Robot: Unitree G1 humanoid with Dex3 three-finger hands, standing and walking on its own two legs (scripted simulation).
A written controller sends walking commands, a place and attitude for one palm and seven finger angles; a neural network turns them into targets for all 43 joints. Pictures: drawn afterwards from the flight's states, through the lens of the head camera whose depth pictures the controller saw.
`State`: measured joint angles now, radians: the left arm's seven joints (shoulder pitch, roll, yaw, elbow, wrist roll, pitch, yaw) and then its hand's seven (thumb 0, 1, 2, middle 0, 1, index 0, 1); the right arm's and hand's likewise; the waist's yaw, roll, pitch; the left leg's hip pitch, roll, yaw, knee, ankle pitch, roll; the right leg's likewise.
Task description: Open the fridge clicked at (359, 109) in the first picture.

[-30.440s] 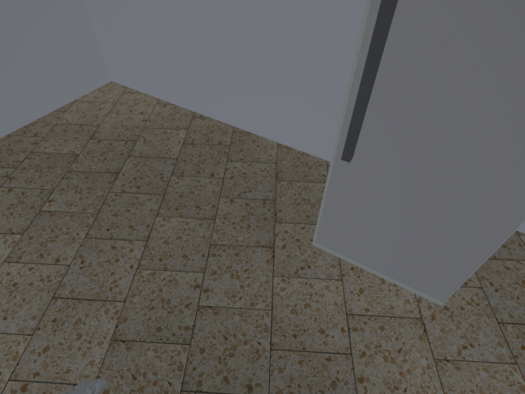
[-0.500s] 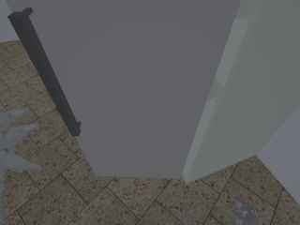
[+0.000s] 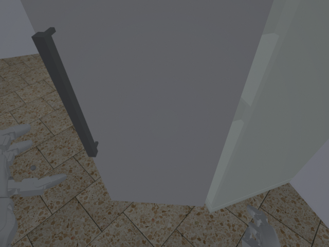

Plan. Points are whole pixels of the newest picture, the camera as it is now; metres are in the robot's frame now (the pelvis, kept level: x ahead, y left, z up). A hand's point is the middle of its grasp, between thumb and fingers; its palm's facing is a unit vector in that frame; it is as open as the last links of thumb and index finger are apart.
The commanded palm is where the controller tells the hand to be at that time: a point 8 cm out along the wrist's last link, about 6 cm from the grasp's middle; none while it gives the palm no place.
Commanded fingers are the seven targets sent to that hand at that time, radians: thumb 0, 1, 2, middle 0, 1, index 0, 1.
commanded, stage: draw the hand back to the body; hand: left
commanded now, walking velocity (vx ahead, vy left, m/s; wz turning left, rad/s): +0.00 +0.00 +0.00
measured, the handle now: (76, 105) +0.46 +0.33 +0.08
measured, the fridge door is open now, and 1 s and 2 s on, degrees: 67 67 67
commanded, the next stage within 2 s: step back with the hand held close in 0.78 s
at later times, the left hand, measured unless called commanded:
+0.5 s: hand (41, 161) +0.21 +0.26 +0.17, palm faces +0.45 -0.80 -0.39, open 8.0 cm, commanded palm +0.16 +0.30 +0.18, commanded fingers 0.00 0.90 0.90 -0.20 -0.30 -0.20 -0.30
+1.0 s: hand (37, 164) +0.21 +0.26 +0.17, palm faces +0.45 -0.80 -0.40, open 7.4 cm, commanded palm +0.15 +0.29 +0.18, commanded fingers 0.00 0.90 0.90 -0.20 -0.30 -0.20 -0.30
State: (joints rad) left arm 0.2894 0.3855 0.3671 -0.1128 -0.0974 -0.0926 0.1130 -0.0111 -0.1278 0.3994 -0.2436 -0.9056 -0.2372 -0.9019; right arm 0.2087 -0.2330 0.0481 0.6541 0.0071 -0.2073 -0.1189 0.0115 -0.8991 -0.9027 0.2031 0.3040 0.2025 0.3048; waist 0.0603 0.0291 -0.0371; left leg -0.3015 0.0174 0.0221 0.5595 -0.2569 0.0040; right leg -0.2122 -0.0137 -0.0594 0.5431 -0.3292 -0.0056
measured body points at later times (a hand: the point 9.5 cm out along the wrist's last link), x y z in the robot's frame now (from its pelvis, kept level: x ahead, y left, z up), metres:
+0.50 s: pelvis +0.02 +0.00 +0.01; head +0.00 -0.02 +0.46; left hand +0.18 +0.30 +0.19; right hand +0.21 -0.22 -0.07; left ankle +0.03 +0.12 -0.73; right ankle -0.02 -0.11 -0.73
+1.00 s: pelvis +0.01 -0.01 +0.01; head -0.01 -0.02 +0.46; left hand +0.18 +0.30 +0.19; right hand +0.19 -0.23 -0.07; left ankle +0.03 +0.12 -0.73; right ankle -0.02 -0.11 -0.73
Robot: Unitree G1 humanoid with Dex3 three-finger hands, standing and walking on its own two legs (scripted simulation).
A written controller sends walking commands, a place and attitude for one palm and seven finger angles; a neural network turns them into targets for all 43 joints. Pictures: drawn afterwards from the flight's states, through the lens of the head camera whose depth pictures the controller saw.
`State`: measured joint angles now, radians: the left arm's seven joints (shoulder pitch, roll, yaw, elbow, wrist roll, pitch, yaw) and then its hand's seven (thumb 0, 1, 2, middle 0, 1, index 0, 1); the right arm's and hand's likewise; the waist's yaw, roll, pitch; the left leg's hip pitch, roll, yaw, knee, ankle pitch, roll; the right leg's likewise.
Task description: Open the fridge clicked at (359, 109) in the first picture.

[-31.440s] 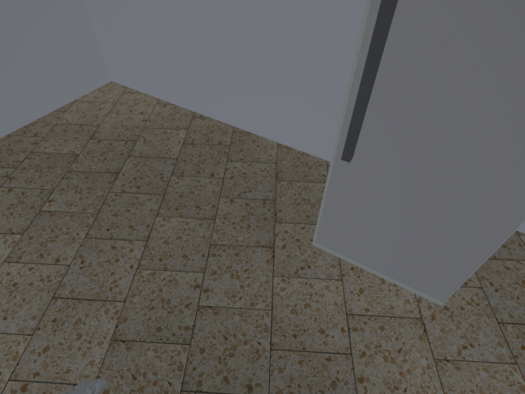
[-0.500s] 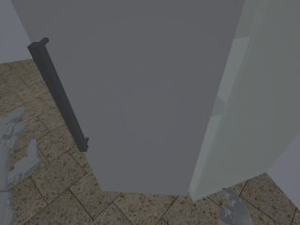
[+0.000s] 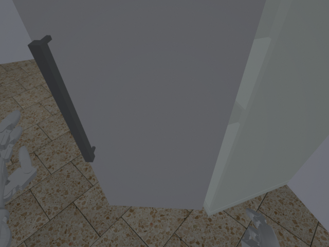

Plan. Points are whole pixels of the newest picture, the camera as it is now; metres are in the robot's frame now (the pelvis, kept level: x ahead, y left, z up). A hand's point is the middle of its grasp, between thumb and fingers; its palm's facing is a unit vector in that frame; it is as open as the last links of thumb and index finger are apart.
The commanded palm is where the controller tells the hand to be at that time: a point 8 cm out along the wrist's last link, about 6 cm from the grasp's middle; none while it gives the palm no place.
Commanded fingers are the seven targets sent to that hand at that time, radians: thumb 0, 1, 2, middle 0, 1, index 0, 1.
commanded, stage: step back with the hand held close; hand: left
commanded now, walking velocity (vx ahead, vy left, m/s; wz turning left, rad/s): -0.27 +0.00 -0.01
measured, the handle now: (73, 111) +0.46 +0.33 +0.08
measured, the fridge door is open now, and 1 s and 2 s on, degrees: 67 67 67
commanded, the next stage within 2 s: stop stepping back and stand still in 0.94 s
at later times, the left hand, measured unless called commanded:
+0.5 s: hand out of the picture +0.11 +0.32 +0.15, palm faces +0.47 -0.76 -0.44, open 7.4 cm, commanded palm +0.05 +0.35 +0.18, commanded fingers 0.00 0.90 0.90 -0.20 -0.30 -0.20 -0.30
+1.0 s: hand out of the picture -0.01 +0.32 +0.17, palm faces +0.52 -0.75 -0.42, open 7.4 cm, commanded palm -0.06 +0.34 +0.18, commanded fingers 0.00 0.90 0.90 -0.20 -0.30 -0.20 -0.30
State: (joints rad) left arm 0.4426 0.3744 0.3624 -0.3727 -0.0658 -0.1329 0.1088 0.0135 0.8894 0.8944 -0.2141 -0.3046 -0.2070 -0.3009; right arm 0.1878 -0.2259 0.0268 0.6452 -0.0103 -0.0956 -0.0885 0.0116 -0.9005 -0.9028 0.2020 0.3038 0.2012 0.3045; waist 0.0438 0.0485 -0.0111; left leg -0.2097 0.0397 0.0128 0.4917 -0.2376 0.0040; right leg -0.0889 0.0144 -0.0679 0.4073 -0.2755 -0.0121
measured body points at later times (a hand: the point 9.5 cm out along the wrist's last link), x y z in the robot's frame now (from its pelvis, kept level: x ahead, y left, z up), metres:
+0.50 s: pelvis -0.08 +0.04 -0.02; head -0.07 +0.06 +0.43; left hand +0.08 +0.36 +0.18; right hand +0.11 -0.18 -0.08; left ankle +0.02 +0.12 -0.74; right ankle -0.03 -0.11 -0.74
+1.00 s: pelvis -0.19 +0.03 -0.02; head -0.19 +0.05 +0.43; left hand -0.05 +0.35 +0.19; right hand +0.02 -0.16 -0.09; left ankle +0.00 +0.13 -0.73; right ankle -0.25 -0.08 -0.74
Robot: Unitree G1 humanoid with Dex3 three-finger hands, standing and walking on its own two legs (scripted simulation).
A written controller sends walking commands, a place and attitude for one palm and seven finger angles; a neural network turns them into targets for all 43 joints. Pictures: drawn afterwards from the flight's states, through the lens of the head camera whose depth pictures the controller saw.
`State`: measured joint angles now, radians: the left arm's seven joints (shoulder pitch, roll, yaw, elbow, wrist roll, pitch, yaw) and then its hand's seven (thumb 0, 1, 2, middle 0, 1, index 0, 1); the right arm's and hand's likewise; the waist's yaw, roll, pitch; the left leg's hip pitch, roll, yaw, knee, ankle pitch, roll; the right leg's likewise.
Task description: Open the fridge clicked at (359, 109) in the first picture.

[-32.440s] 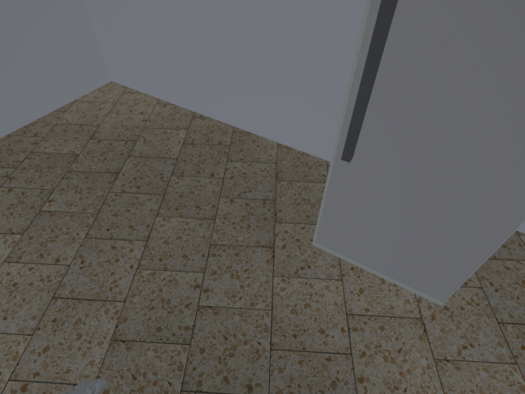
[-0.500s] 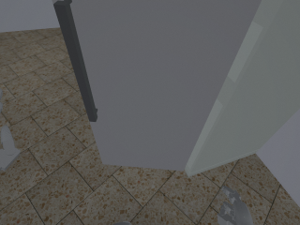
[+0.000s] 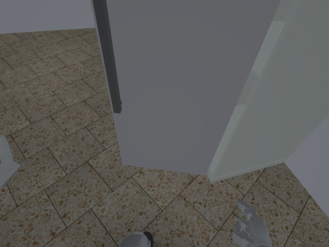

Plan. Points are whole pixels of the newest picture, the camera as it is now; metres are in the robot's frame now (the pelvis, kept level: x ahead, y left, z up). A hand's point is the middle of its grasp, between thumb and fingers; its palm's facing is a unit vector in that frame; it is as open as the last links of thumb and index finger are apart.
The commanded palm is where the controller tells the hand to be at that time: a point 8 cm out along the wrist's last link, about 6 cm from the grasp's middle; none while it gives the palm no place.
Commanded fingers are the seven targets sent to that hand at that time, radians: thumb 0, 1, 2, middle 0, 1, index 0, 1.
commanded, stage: stop stepping back and stand still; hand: left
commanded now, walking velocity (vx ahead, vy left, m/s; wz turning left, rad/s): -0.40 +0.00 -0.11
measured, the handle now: (112, 61) +0.65 +0.28 +0.10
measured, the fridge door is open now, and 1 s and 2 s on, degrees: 67 67 67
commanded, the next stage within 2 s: let the arm hang, fingers relaxed in 0.92 s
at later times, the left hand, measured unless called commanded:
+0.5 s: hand out of the picture +0.07 +0.28 +0.20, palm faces +0.40 -0.79 -0.46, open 7.4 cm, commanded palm +0.04 +0.31 +0.20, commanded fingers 0.00 0.90 0.90 -0.20 -0.30 -0.20 -0.30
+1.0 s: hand out of the picture +0.08 +0.32 +0.19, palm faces +0.46 -0.73 -0.50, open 7.4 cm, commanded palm none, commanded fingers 0.00 0.90 0.90 -0.20 -0.30 -0.20 -0.30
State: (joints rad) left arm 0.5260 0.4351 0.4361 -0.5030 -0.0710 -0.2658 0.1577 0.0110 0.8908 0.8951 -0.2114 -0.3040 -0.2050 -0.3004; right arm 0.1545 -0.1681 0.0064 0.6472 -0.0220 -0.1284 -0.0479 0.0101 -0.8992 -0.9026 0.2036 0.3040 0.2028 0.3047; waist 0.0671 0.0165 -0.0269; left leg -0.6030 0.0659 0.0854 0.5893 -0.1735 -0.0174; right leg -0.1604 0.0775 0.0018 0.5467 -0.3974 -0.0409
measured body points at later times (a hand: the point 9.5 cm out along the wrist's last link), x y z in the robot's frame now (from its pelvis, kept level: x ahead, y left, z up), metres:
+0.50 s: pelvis -0.12 +0.02 +0.02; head -0.14 +0.04 +0.47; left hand +0.05 +0.32 +0.22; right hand -0.01 -0.24 -0.07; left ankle -0.05 +0.12 -0.64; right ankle -0.11 -0.06 -0.72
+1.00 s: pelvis -0.12 +0.05 +0.01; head -0.13 +0.05 +0.46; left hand +0.05 +0.36 +0.22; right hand +0.01 -0.16 -0.08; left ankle -0.11 +0.18 -0.72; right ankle -0.13 -0.05 -0.72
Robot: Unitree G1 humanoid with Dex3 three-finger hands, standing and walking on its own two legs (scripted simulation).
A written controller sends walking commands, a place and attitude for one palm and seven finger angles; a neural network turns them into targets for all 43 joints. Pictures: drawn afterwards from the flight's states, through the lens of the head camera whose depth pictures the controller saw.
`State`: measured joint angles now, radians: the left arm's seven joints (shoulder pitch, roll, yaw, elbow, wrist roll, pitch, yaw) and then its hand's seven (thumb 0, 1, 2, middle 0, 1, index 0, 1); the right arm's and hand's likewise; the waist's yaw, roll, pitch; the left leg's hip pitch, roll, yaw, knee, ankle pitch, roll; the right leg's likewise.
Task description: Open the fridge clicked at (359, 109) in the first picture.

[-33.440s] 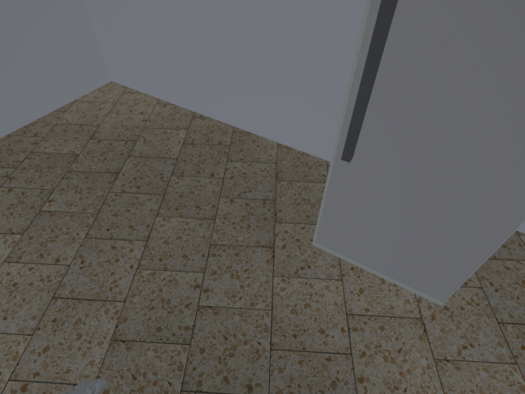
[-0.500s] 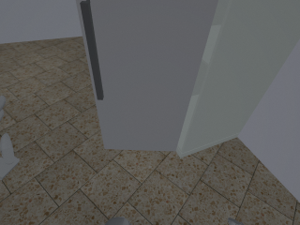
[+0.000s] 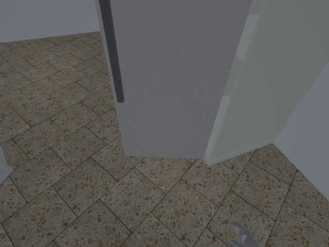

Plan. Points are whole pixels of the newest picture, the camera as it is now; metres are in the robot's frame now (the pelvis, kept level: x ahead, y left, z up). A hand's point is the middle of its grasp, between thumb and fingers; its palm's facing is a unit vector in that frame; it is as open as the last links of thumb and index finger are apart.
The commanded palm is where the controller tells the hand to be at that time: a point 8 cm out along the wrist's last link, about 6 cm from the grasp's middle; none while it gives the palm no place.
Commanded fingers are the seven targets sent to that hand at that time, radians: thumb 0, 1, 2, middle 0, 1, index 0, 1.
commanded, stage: let the arm hang, fingers relaxed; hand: left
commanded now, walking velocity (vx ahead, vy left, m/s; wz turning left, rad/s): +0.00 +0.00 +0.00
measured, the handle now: (114, 54) +0.77 +0.26 +0.09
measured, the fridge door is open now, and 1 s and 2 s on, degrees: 67 67 67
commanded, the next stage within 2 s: look to check the result in 1.12 s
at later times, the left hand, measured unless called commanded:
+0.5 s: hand out of the picture +0.06 +0.20 -0.17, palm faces +0.04 -0.98 -0.18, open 7.1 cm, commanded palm none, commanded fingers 0.00 0.90 0.90 -0.20 -0.30 -0.20 -0.30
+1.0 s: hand out of the picture +0.00 +0.20 -0.17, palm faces +0.02 -0.99 -0.15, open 7.4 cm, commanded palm none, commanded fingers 0.00 0.90 0.90 -0.20 -0.30 -0.20 -0.30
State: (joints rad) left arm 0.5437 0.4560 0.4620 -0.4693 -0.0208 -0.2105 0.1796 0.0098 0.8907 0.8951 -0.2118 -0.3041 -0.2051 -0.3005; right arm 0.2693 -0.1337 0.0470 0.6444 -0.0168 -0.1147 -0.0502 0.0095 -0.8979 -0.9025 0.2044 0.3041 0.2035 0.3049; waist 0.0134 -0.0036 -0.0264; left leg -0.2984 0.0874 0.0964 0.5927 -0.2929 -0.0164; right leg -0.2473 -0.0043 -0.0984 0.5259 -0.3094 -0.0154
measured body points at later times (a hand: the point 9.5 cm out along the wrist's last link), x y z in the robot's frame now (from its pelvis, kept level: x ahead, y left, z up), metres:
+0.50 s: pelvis +0.01 +0.01 +0.01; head +0.02 +0.03 +0.46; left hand +0.06 +0.25 -0.15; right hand +0.07 -0.24 -0.13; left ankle +0.01 +0.12 -0.73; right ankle +0.00 -0.10 -0.73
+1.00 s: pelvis +0.00 +0.03 +0.01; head +0.01 +0.04 +0.46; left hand +0.00 +0.25 -0.15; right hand -0.01 -0.19 -0.14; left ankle +0.01 +0.12 -0.73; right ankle +0.00 -0.10 -0.73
